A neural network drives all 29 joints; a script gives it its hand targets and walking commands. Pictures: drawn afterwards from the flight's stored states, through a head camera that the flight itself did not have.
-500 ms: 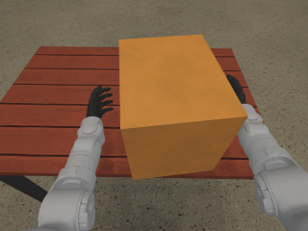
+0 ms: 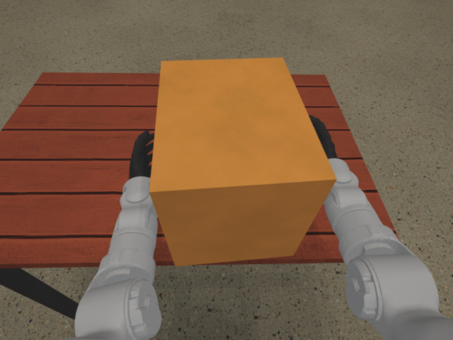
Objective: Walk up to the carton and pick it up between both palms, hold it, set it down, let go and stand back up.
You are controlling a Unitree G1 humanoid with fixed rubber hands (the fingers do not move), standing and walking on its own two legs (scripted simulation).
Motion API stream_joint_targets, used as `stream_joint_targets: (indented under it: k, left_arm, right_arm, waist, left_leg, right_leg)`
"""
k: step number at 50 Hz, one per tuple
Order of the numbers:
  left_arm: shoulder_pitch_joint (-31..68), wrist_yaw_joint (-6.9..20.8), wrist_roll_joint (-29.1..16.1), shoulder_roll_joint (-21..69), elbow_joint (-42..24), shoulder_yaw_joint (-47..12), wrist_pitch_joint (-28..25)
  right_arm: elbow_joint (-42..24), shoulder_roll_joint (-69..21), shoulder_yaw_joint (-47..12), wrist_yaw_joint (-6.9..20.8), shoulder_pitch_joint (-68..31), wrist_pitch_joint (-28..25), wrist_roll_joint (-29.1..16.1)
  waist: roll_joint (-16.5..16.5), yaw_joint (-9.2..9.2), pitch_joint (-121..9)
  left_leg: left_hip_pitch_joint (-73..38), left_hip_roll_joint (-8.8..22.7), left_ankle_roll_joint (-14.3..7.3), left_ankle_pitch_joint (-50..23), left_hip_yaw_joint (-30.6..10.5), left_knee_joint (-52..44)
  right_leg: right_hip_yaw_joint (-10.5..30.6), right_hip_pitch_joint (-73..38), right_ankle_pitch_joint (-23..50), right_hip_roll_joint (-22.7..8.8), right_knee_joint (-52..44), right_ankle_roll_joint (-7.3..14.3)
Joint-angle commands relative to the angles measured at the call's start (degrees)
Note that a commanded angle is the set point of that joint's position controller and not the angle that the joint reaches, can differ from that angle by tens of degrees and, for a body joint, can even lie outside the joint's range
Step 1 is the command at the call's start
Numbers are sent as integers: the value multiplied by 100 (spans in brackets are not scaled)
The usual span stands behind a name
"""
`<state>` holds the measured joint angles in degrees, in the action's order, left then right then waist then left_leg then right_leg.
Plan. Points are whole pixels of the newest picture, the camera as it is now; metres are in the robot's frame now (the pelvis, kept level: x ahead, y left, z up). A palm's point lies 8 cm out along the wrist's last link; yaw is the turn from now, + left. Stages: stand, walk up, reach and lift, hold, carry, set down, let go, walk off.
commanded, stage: reach and lift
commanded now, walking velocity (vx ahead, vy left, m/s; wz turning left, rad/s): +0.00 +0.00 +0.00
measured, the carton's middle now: (229, 161) +0.44 +0.06 +0.05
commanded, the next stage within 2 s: none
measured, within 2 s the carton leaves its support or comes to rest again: leaves its support in 1.24 s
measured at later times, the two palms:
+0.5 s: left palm (141, 174) +0.38 +0.22 +0.07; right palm (323, 159) +0.43 -0.12 +0.09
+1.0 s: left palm (138, 176) +0.37 +0.22 +0.07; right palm (322, 161) +0.43 -0.11 +0.09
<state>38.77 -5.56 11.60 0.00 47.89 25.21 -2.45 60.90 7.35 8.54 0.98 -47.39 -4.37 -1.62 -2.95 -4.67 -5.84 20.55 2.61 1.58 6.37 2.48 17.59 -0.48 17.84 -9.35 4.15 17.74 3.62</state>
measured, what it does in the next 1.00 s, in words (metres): stands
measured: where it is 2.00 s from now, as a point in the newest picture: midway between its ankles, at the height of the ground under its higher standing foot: outside the picture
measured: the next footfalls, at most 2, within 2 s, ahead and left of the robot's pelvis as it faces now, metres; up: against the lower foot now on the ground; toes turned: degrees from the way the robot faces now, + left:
none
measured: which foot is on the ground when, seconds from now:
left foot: down 0.00-1.00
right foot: down 0.00-1.00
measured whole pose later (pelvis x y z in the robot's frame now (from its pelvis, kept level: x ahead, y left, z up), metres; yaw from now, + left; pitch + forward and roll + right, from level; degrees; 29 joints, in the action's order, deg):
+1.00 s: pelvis +0.01 +0.01 +0.00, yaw +1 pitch +7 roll +0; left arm 32.1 -5.3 15.0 3.5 37.3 24.6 1.9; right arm 56.9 4.3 16.0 5.0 -42.5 -8.3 6.9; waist -2.1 -3.5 -4.5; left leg 15.9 1.6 0.9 6.5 2.1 15.6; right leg -0.9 12.8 -9.5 3.2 15.3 3.0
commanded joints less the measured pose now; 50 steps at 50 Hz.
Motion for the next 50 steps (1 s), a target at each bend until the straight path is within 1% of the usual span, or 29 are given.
stream_joint_targets:
  k: [1,3,7,12,19,23,26,27,28,29,33,39,45,50]
  left_arm:
    - [2539,916,331,2513,-828,-1463,1]
    - [2399,979,373,2568,-864,-1495,103]
    - [2180,1001,423,2508,-954,-1443,226]
    - [1980,939,422,2605,-1158,-1577,352]
    - [1781,888,410,2744,-1359,-1739,460]
    - [1723,875,394,2788,-1395,-1786,473]
    - [1716,870,387,2816,-1409,-1815,479]
    - [1989,743,227,3162,-1877,-2255,374]
    - [1914,656,278,3167,-1812,-2293,375]
    - [1952,631,280,3162,-1795,-2256,384]
    - [1963,693,297,3103,-1633,-2147,405]
    - [2141,684,311,3098,-1517,-2101,394]
    - [2282,639,306,3114,-1453,-2103,355]
    - [2346,607,289,3141,-1440,-2138,344]
  right_arm:
    - [-902,-3125,-716,609,-2345,-421,810]
    - [-898,-3238,-685,684,-2187,-452,916]
    - [-851,-3275,-625,735,-2013,-456,1008]
    - [-947,-3331,-691,753,-1893,-453,1006]
    - [-1067,-3368,-816,743,-1812,-499,958]
    - [-1143,-3377,-889,730,-1808,-539,946]
    - [-1144,-3368,-928,726,-1794,-545,938]
    - [-1144,-3331,-818,771,-1883,-653,917]
    - [-1026,-3312,-900,783,-1755,-683,861]
    - [-1031,-3318,-905,781,-1797,-679,855]
    - [-954,-3308,-917,758,-1808,-648,890]
    - [-808,-3325,-765,771,-1770,-623,980]
    - [-765,-3348,-628,785,-1826,-639,1061]
    - [-747,-3368,-635,778,-1860,-663,1044]
  waist:
    - [271,-228,-2570]
    - [245,-221,-2391]
    - [156,-265,-1833]
    - [251,-274,-1809]
    - [311,-255,-1871]
    - [247,-239,-1891]
    - [223,-230,-1870]
    - [521,-234,-2422]
    - [505,-166,-2306]
    - [471,-173,-2242]
    - [306,-168,-2091]
    - [260,-107,-2056]
    - [284,-81,-2136]
    - [306,-63,-2183]
  left_leg:
    - [-975,-271,-30,-1542,307,64]
    - [-807,-282,-45,-1428,315,12]
    - [-637,-277,-109,-1204,310,-139]
    - [-858,-261,-108,-1468,306,-63]
    - [-971,-259,-96,-1749,259,24]
    - [-941,-260,-116,-1754,230,20]
    - [-954,-252,-123,-1733,223,4]
    - [-1243,-225,-10,-2287,220,118]
    - [-1506,-218,-2,-2504,202,245]
    - [-1541,-208,-12,-2514,200,271]
    - [-1262,-219,-87,-2001,210,98]
    - [-1196,-195,-114,-1601,221,-57]
    - [-1201,-190,-115,-1515,221,-76]
    - [-1220,-188,-107,-1594,210,-49]
  right_leg:
    - [49,-2102,2979,-531,129,-600]
    - [52,-2299,3221,-554,191,-616]
    - [22,-2403,3173,-576,199,-696]
    - [-25,-2234,3187,-530,172,-667]
    - [-53,-2210,3575,-522,229,-662]
    - [-58,-2228,3720,-528,255,-677]
    - [-65,-2221,3698,-519,254,-675]
    - [-222,-2115,3901,-392,352,-547]
    - [-218,-1952,3755,-366,259,-497]
    - [-211,-1827,3659,-358,234,-497]
    - [-129,-2001,3726,-468,230,-594]
    - [-78,-2003,3340,-505,128,-590]
    - [-90,-1977,3106,-502,75,-566]
    - [-105,-1956,3111,-491,79,-560]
